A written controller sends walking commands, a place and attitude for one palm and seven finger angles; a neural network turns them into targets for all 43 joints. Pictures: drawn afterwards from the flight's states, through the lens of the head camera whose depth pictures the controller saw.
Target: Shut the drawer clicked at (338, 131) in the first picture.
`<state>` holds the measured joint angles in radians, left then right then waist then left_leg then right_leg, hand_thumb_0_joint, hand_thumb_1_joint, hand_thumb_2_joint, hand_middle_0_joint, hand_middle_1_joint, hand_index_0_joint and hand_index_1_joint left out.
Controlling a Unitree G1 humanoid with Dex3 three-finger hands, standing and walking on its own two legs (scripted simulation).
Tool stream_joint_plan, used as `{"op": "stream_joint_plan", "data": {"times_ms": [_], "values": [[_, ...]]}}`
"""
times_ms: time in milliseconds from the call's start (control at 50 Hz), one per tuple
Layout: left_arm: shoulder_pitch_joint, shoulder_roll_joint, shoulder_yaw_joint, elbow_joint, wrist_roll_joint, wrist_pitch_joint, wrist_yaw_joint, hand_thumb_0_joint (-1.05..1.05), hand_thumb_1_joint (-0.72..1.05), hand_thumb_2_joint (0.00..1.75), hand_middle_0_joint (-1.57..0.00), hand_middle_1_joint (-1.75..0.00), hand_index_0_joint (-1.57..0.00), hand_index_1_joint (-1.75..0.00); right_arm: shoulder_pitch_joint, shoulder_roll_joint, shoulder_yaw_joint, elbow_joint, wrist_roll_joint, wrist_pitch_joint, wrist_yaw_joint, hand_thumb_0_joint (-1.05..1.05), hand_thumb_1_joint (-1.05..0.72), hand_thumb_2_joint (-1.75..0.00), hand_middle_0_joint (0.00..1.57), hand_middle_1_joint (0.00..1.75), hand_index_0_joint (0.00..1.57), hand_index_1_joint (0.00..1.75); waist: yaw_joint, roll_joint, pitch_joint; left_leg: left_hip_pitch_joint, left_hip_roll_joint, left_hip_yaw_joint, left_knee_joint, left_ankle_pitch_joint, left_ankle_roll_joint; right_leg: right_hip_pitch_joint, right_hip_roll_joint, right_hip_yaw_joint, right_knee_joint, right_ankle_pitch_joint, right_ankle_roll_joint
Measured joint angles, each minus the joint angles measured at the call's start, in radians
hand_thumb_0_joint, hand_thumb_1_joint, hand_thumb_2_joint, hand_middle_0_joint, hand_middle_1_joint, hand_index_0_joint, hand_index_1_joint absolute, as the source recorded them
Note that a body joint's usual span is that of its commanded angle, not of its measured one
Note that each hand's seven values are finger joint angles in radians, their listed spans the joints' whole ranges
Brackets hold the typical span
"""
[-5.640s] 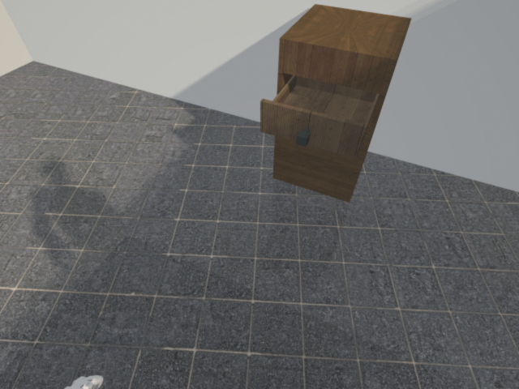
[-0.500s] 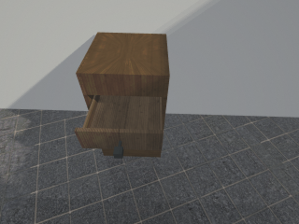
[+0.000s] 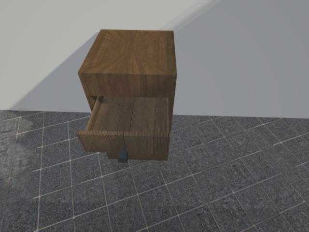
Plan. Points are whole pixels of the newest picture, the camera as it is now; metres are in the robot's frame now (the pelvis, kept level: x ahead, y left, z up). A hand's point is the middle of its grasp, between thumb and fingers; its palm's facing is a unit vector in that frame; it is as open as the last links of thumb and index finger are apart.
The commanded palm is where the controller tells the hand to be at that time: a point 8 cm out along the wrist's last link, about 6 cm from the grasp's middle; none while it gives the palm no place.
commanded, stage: look again from close up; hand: left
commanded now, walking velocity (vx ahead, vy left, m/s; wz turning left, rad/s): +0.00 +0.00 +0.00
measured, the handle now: (123, 152) +0.46 +0.15 -0.22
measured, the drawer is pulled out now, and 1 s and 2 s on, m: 0.23 0.23 0.23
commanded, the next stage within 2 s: shuffle to correct the standing spot in 0.30 s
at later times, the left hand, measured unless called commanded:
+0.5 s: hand out of the picture +0.03 +0.18 -0.18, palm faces -0.01 -0.98 -0.17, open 7.3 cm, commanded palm none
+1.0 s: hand out of the picture -0.01 +0.12 -0.18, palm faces +0.03 -0.99 -0.13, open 7.3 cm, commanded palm none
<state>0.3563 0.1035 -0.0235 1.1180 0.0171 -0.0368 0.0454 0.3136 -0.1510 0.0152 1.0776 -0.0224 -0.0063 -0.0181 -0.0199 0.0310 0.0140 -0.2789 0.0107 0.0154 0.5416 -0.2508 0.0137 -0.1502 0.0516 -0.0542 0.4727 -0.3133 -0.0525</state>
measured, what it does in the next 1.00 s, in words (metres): lifts its left foot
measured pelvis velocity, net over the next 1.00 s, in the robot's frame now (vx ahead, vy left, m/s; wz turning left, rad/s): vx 0.10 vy -0.02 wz -0.02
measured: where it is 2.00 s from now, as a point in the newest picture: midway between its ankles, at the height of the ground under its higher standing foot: outside the picture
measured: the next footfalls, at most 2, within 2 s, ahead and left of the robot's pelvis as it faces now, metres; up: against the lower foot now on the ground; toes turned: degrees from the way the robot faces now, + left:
left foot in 1.02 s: +0.15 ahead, +0.05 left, +0.00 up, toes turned +1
right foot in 1.30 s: +0.15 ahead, -0.17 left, +0.00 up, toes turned -3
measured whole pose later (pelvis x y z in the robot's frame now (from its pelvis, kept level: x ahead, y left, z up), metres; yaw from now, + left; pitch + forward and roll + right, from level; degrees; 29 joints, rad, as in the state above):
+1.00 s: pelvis +0.10 -0.02 -0.01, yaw -1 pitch +0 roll +0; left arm 0.47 0.12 -0.01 1.16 0.03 -0.03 0.03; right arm 0.20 -0.16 -0.01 1.06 -0.02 -0.04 -0.03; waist 0.02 -0.04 0.05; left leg -0.36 0.00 0.11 0.65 -0.26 0.04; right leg -0.02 0.07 -0.03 0.49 -0.44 -0.08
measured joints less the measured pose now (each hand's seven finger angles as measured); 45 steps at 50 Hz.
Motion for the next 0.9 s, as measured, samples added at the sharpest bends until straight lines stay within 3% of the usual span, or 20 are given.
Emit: {"op": "stream_joint_plan", "data": {"times_ms": [240,460,700,760,860,900], "values": [[-0.061,0.054,0.008,-0.048,-0.005,0.013,0.000,0.01,0.92,0.90,-0.20,-0.30,-0.20,-0.30,-0.008,-0.002,0.020,0.007,0.002,-0.013,-0.007,0.01,-0.93,-0.89,0.20,0.29,0.20,0.30,0.015,-0.040,-0.003,0.040,-0.030,0.025,-0.030,-0.011,0.019,0.015,-0.033,0.022,0.018,-0.031,0.021],[-0.059,0.056,0.005,-0.037,-0.004,0.023,-0.005,0.01,0.91,0.90,-0.20,-0.30,-0.20,-0.30,-0.032,-0.004,0.020,0.026,0.004,-0.012,-0.009,0.01,-0.92,-0.89,0.20,0.29,0.20,0.30,0.020,-0.055,0.002,0.071,-0.039,0.035,-0.058,-0.010,0.026,0.041,-0.041,0.032,-0.006,-0.028,0.030],[0.002,0.055,0.018,-0.014,0.017,0.034,-0.031,0.01,0.91,0.90,-0.20,-0.30,-0.20,-0.30,0.000,0.009,-0.005,0.022,-0.002,-0.005,-0.005,0.00,-0.91,-0.89,0.20,0.29,0.20,0.30,0.024,-0.063,-0.014,0.049,-0.034,0.043,-0.023,-0.055,0.011,-0.003,-0.038,0.040,0.072,-0.094,0.007],[0.022,0.047,0.023,-0.013,0.014,0.017,-0.030,0.01,0.91,0.90,-0.20,-0.30,-0.20,-0.30,0.008,0.004,-0.009,0.027,0.000,-0.007,-0.005,0.00,-0.91,-0.89,0.20,0.29,0.20,0.30,0.026,-0.039,-0.015,0.028,-0.009,0.030,0.026,-0.084,0.007,0.012,-0.013,0.024,0.052,-0.099,-0.011],[0.068,0.040,0.030,-0.004,0.018,-0.012,-0.012,0.00,0.91,0.90,-0.20,-0.30,-0.20,-0.30,-0.022,0.009,-0.018,0.034,-0.003,0.000,-0.003,0.00,-0.91,-0.89,0.20,0.29,0.20,0.30,0.051,-0.056,-0.003,-0.091,0.008,0.054,0.346,-0.246,0.027,0.077,0.006,0.017,-0.014,-0.093,-0.037],[0.087,0.031,0.027,0.006,0.021,-0.014,-0.008,0.00,0.91,0.90,-0.20,-0.30,-0.20,-0.30,-0.051,0.000,-0.025,0.026,-0.001,0.000,-0.002,0.01,-0.92,-0.89,0.20,0.29,0.20,0.30,0.058,-0.062,0.009,-0.130,0.011,0.067,0.387,-0.254,0.030,0.106,0.009,0.021,-0.043,-0.087,-0.036]]}}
